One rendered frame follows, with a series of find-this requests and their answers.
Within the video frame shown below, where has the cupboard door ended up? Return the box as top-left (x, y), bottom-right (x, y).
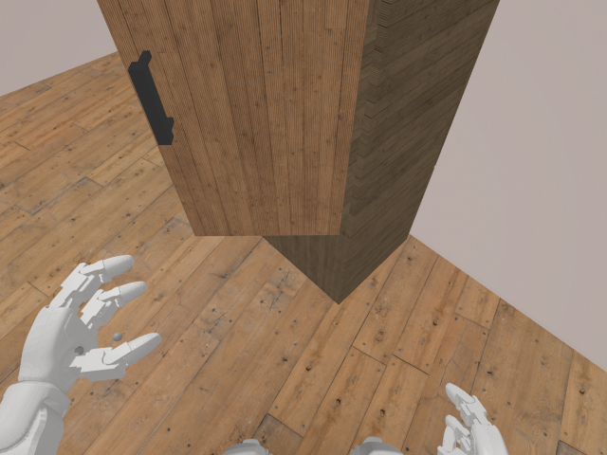
top-left (97, 0), bottom-right (370, 236)

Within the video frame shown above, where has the right robot hand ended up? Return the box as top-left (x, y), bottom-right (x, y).
top-left (437, 383), bottom-right (508, 455)

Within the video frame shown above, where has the right robot shin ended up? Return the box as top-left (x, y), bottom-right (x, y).
top-left (363, 436), bottom-right (382, 444)

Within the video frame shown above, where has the handle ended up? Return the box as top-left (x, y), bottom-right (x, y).
top-left (128, 50), bottom-right (175, 145)

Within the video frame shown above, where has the left robot forearm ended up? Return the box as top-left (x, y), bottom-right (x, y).
top-left (0, 381), bottom-right (71, 455)

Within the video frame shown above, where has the left robot hand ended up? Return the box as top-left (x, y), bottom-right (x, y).
top-left (18, 255), bottom-right (162, 393)

